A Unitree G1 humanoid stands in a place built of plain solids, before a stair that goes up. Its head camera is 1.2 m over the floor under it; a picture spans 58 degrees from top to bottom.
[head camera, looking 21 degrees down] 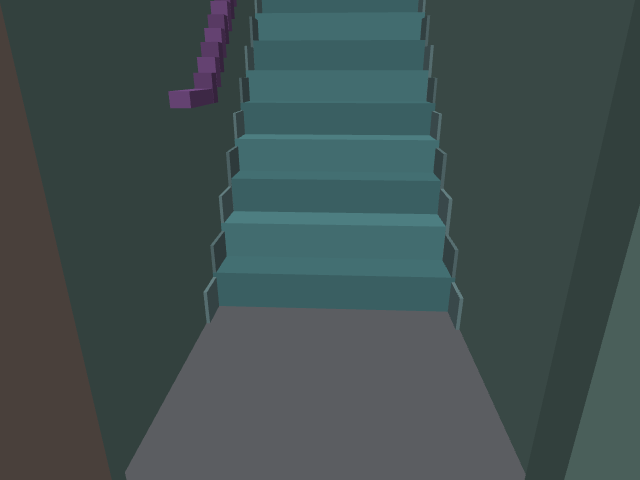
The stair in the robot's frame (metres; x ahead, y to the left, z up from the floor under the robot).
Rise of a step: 0.20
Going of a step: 0.23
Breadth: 1.29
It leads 3 degrees to the right of straight ahead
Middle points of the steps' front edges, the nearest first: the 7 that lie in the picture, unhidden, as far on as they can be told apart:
2.07 -0.07 0.20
2.30 -0.08 0.41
2.53 -0.09 0.61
2.76 -0.10 0.82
2.99 -0.11 1.02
3.22 -0.12 1.22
3.45 -0.13 1.43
